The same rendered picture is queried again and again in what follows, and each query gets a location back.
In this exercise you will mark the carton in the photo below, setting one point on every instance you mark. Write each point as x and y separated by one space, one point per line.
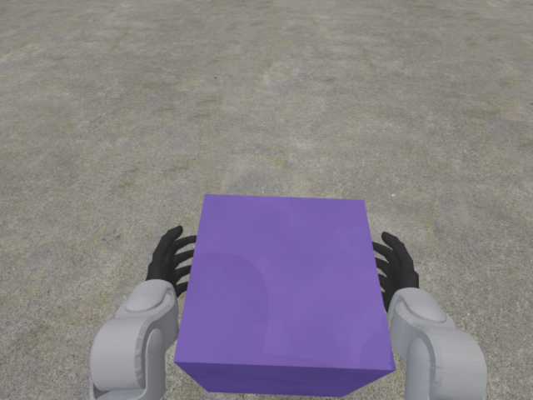
284 298

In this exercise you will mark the right robot hand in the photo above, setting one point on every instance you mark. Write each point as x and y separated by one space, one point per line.
399 268

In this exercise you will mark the robot left forearm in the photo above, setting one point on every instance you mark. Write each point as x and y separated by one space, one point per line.
127 358

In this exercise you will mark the left robot hand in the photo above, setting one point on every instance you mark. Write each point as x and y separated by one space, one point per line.
164 260

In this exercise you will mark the robot right forearm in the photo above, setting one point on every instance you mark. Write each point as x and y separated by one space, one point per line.
442 362

